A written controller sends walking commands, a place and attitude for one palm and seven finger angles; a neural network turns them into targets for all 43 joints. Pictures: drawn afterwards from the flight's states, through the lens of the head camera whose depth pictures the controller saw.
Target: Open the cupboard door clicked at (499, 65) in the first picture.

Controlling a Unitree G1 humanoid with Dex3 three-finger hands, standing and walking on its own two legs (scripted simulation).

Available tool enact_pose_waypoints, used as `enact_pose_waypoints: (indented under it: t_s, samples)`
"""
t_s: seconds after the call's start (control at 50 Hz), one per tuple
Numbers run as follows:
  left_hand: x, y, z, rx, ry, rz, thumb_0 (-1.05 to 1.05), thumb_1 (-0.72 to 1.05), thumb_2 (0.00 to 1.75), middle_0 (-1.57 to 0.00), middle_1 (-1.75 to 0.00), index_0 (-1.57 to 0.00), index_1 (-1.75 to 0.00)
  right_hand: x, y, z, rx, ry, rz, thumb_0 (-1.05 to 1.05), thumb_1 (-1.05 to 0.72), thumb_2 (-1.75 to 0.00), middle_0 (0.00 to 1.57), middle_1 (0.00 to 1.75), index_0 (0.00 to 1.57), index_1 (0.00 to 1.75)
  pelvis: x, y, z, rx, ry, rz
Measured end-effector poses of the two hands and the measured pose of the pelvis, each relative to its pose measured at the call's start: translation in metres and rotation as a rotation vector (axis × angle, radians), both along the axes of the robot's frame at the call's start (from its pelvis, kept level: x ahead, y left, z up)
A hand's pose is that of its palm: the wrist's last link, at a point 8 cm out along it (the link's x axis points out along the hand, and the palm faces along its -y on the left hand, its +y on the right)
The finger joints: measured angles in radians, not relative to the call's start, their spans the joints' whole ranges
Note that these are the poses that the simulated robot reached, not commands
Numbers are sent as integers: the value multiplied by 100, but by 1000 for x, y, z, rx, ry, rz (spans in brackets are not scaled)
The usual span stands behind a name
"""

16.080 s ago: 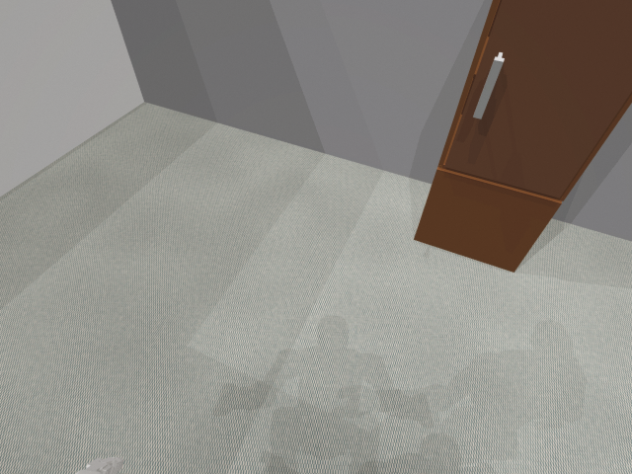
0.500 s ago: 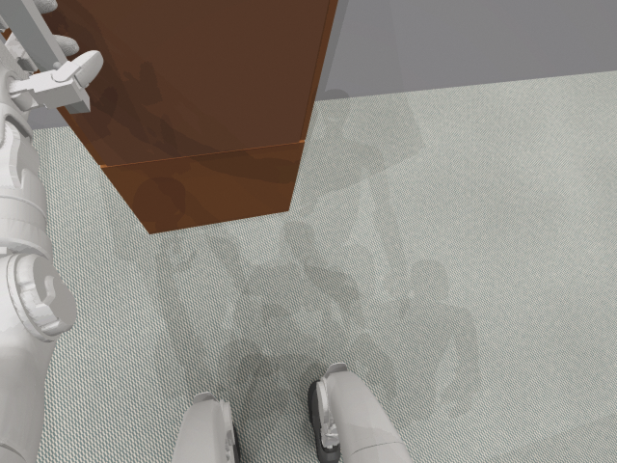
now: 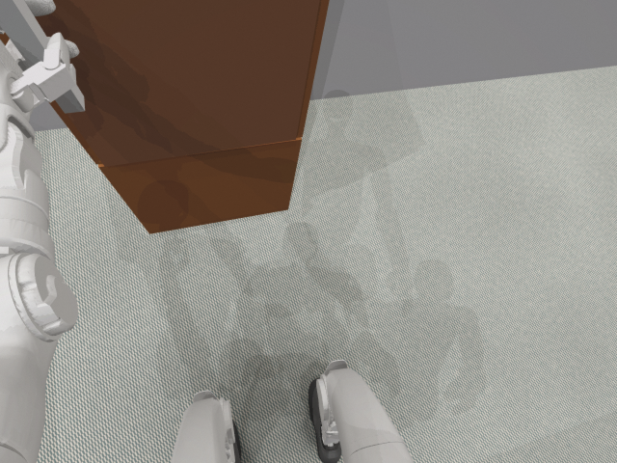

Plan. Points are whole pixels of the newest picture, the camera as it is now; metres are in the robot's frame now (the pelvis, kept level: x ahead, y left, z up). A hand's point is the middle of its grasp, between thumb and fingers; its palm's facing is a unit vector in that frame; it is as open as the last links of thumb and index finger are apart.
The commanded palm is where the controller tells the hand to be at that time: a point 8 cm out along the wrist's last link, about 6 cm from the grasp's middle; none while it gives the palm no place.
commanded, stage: pull the door open along its arc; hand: left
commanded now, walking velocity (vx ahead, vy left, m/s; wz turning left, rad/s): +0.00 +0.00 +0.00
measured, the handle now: (39, 38) +0.62 +0.23 +0.07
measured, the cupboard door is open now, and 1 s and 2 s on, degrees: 0 44 44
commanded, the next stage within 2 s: open thumb and fingers to let go in 0.94 s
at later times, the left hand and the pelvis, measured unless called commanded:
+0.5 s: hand (114, 148) +0.46 +0.15 +0.08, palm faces +0.42 -0.91 +0.08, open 6.3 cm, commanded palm +0.40 +0.18 +0.07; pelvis +0.03 +0.00 +0.03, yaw +1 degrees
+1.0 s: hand (227, 226) +0.37 +0.04 +0.08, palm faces +0.41 -0.91 -0.04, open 6.4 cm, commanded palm +0.31 +0.08 +0.07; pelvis +0.03 -0.03 +0.04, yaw +4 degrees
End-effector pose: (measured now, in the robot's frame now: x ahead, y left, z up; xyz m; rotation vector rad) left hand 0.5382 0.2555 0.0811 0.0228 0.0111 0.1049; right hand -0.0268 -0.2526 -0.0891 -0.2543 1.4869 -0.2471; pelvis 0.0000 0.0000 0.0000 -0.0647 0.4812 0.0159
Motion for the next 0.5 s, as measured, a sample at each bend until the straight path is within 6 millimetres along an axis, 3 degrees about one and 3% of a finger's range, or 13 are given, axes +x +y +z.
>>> enact_pose_waypoints:
  t_s: [0.12,0.22,0.32,0.5]
  samples:
    - [-14,-3,0,-1,-5,-9,0,70,77,-36,-135,-33,-135,6,2,4,20,-17,-15,0,-90,-90,20,30,21,30,6,1,7,9,-17,-12]
    - [-37,-9,-1,-1,-11,-19,0,69,73,-36,-135,-33,-135,26,3,8,41,-70,-20,0,-90,-90,20,30,21,30,14,2,17,17,-43,-19]
    - [-69,-23,-2,-19,-23,-26,0,68,72,-34,-133,-32,-134,62,2,14,54,-167,2,1,-90,-90,20,30,21,30,24,3,26,24,-76,-20]
    - [-119,-69,-5,-95,-54,327,0,66,77,-32,-134,-34,-128,143,8,13,97,-362,150,1,-90,-90,20,30,20,30,29,0,29,38,-110,-2]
